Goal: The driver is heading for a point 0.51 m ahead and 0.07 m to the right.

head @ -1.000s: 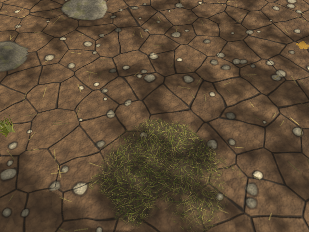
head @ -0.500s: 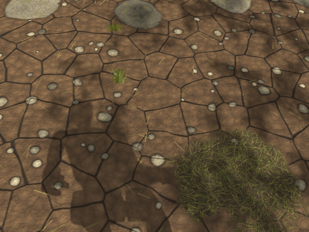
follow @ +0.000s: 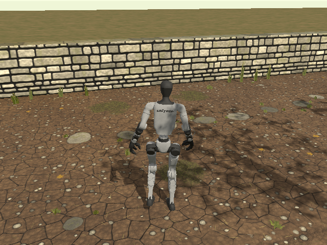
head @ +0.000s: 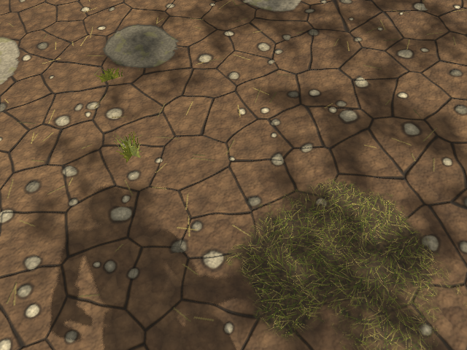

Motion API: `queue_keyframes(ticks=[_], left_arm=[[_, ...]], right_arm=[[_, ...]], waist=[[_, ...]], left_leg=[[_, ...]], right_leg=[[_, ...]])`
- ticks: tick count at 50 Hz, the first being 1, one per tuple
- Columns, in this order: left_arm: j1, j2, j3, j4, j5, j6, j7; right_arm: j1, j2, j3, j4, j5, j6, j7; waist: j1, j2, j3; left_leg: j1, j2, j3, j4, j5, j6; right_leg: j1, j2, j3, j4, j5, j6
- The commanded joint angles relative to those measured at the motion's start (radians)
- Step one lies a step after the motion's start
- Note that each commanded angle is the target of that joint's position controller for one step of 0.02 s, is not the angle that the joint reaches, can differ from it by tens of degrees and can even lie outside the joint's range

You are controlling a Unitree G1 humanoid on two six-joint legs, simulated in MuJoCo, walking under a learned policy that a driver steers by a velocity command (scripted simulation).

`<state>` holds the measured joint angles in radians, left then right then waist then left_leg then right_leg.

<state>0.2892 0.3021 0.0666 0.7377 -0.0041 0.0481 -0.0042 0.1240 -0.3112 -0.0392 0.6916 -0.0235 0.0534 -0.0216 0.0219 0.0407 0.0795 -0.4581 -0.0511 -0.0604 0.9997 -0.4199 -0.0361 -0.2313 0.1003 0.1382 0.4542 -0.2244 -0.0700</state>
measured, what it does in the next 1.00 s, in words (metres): walks ahead, turning right: left foot, then right foot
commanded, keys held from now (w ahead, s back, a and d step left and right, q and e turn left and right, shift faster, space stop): e+shift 0.24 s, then w+e+shift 0.12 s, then e+shift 0.12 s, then shift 0.14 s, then q+shift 0.38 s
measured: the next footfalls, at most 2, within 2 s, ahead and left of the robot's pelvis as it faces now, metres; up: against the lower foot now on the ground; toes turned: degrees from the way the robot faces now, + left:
left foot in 0.26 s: +0.11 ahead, +0.12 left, +0.00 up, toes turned -23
right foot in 0.72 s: +0.12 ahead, -0.16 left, +0.00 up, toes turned -33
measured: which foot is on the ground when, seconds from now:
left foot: up 0.00-0.24, down 0.26-0.72, up 0.74-1.00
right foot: down 0.00-0.26, up 0.28-0.70, down 0.72-1.00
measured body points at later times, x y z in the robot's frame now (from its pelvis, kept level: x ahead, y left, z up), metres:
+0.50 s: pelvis +0.06 +0.03 +0.01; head +0.08 +0.05 +0.46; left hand +0.32 +0.24 -0.10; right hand +0.03 -0.28 -0.08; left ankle +0.08 +0.13 -0.74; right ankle +0.01 -0.09 -0.65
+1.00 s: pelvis +0.11 -0.04 +0.00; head +0.14 -0.07 +0.45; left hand +0.36 +0.12 -0.10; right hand +0.05 -0.32 -0.14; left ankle +0.15 +0.07 -0.67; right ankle +0.09 -0.14 -0.74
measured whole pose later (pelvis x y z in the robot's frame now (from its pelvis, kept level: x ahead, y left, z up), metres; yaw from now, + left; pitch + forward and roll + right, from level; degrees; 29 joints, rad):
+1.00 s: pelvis +0.11 -0.04 +0.00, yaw -22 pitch +0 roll +0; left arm 0.13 0.22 0.01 0.71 0.03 0.01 0.05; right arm 0.29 -0.29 -0.07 0.77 -0.01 0.08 0.03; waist -0.04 0.04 0.09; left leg -0.48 0.03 0.05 1.04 -0.39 -0.04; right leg -0.22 -0.04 -0.18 0.43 -0.21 -0.04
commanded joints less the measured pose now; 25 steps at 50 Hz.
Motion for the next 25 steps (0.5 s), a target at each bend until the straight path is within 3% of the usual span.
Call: queue_keyframes(ticks=[1,4,8,10,12,13,14,15,16,17,18,20,21,25], left_arm=[[0.017,0.171,0.057,-0.062,0.000,-0.003,0.005],[0.032,0.196,0.071,-0.068,0.009,0.001,0.005],[-0.010,0.216,0.082,-0.088,0.018,0.003,-0.003],[-0.051,0.218,0.084,-0.100,0.018,0.003,-0.007],[-0.116,0.206,0.079,-0.116,0.009,0.001,-0.005],[-0.098,0.167,0.069,-0.122,0.003,-0.003,-0.005],[-0.021,0.079,0.048,-0.133,0.001,-0.006,-0.005],[-0.052,0.160,0.055,-0.132,0.042,-0.009,-0.004],[-0.106,0.202,0.065,-0.136,0.051,-0.011,-0.013],[-0.113,0.198,0.065,-0.127,0.049,-0.012,-0.032],[-0.099,0.181,0.060,-0.118,0.047,-0.010,-0.051],[-0.060,0.160,0.053,-0.096,0.045,-0.004,-0.076],[-0.075,0.147,0.048,-0.103,0.041,-0.002,-0.079],[-0.188,0.113,0.028,-0.150,0.035,0.003,-0.087]], right_arm=[[-0.029,-0.063,-0.012,-0.075,0.004,-0.011,0.007],[-0.060,-0.073,-0.008,-0.090,0.005,-0.017,0.002],[-0.051,-0.095,-0.007,-0.094,0.012,-0.035,-0.005],[-0.013,-0.105,-0.008,-0.088,0.017,-0.045,-0.011],[0.061,-0.111,-0.012,-0.071,0.015,-0.056,-0.024],[0.107,-0.157,-0.023,-0.061,0.009,-0.063,-0.033],[0.112,-0.257,-0.041,-0.081,0.004,-0.059,-0.037],[0.083,-0.285,-0.050,-0.075,-0.016,-0.051,-0.029],[0.049,-0.222,-0.037,-0.077,-0.015,-0.049,-0.024],[0.019,-0.179,-0.026,-0.078,-0.008,-0.050,-0.020],[0.015,-0.164,-0.021,-0.080,-0.007,-0.056,-0.017],[0.053,-0.143,-0.016,-0.072,-0.004,-0.071,-0.021],[0.077,-0.138,-0.017,-0.066,-0.005,-0.078,-0.019],[0.176,-0.134,-0.027,-0.036,-0.009,-0.094,-0.007]], waist=[[0.005,-0.124,-0.123],[0.028,-0.152,-0.125],[0.022,-0.178,-0.134],[0.000,-0.196,-0.134],[-0.058,-0.193,-0.122],[-0.068,-0.069,-0.165],[-0.039,0.208,-0.219],[-0.046,0.193,-0.148],[-0.031,0.130,-0.081],[-0.024,0.107,-0.042],[-0.018,0.123,-0.046],[-0.020,0.087,-0.036],[-0.027,0.061,-0.027],[-0.078,0.062,0.008]], left_leg=[[-0.114,0.003,-0.008,-0.056,0.029,-0.029],[-0.105,-0.008,-0.023,-0.145,0.032,-0.026],[-0.001,-0.034,-0.039,-0.258,0.044,-0.002],[0.093,-0.044,-0.046,-0.353,0.053,0.011],[0.273,-0.034,-0.046,-0.580,0.156,0.019],[0.436,0.083,-0.144,-0.719,0.076,0.042],[0.584,0.375,-0.477,-0.820,-0.264,0.118],[0.457,0.440,-0.624,-0.895,-0.442,0.166],[0.383,0.410,-0.543,-0.879,-0.439,0.167],[0.343,0.349,-0.418,-0.876,-0.365,0.150],[0.352,0.304,-0.319,-0.875,-0.293,0.134],[0.361,0.269,-0.176,-0.872,-0.122,0.141],[0.368,0.269,-0.126,-0.865,-0.044,0.145],[0.395,0.300,-0.004,-0.833,0.218,0.185]], right_leg=[[0.181,-0.204,0.281,-0.087,0.397,-0.148],[0.173,-0.201,0.356,-0.076,0.330,-0.151],[0.109,-0.180,0.434,-0.049,0.356,-0.124],[0.064,-0.163,0.470,-0.036,0.365,-0.093],[-0.042,-0.109,0.467,-0.001,0.250,-0.024],[-0.170,-0.032,0.389,0.082,-0.117,0.018],[-0.352,0.121,0.152,0.349,-0.460,0.059],[-0.448,0.082,0.061,0.510,-0.336,0.061],[-0.460,-0.005,0.041,0.587,-0.231,0.058],[-0.470,-0.029,0.016,0.632,-0.155,0.062],[-0.478,-0.042,-0.012,0.686,-0.106,0.070],[-0.479,-0.069,-0.059,0.763,-0.072,0.080],[-0.490,-0.082,-0.072,0.780,-0.060,0.084],[-0.502,-0.134,-0.110,0.654,-0.024,0.125]])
